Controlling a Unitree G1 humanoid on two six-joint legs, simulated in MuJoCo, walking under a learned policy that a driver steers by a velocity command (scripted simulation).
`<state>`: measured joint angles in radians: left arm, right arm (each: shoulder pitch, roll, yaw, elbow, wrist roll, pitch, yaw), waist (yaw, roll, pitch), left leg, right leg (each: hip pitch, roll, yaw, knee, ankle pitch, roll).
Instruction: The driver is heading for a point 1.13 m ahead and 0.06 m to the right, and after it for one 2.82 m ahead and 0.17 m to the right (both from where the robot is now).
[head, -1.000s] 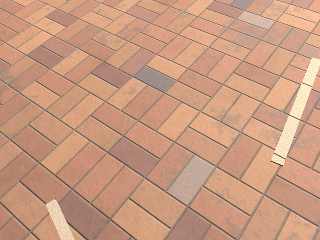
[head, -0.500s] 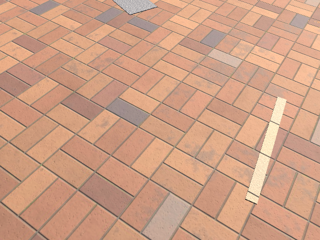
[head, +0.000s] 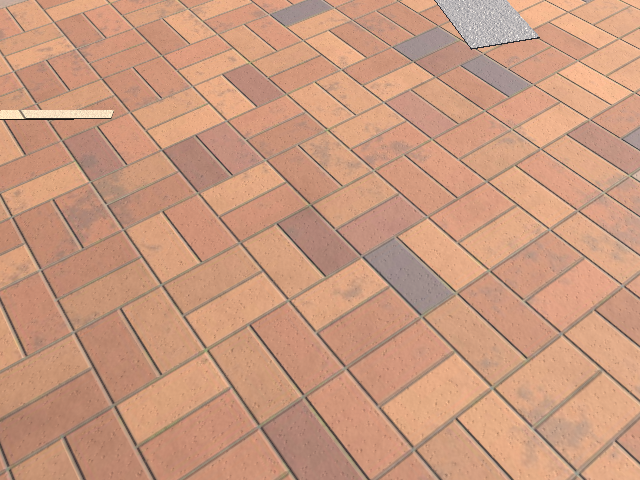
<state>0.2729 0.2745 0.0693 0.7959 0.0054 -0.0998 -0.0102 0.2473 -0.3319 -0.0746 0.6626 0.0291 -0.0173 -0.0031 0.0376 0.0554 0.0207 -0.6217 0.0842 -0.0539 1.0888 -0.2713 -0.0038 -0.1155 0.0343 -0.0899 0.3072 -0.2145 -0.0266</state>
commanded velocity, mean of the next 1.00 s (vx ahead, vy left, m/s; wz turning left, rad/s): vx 0.50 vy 0.00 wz -0.07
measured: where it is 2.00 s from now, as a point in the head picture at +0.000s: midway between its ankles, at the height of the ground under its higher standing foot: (389, 245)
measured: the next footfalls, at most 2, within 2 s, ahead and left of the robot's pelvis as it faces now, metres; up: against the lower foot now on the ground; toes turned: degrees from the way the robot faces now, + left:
left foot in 0.26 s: +0.31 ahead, +0.16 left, +0.00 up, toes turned +12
right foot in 0.82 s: +0.64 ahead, -0.03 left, +0.00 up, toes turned -5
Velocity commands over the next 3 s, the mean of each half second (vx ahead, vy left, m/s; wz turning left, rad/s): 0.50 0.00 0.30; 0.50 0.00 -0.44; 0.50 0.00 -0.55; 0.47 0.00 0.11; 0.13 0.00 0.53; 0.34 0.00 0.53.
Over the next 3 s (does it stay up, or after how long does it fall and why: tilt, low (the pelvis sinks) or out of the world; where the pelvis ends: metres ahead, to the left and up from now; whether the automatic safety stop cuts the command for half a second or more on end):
stays up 1.33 -0.14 0.00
